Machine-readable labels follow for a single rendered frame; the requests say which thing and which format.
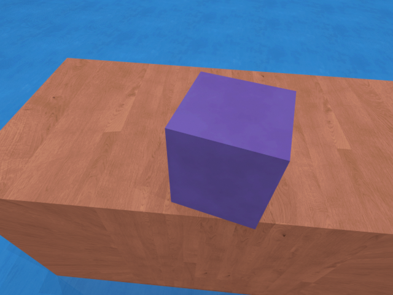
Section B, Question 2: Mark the pedestal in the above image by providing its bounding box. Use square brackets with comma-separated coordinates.
[0, 58, 393, 295]

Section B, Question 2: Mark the carton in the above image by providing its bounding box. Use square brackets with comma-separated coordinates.
[165, 71, 296, 229]

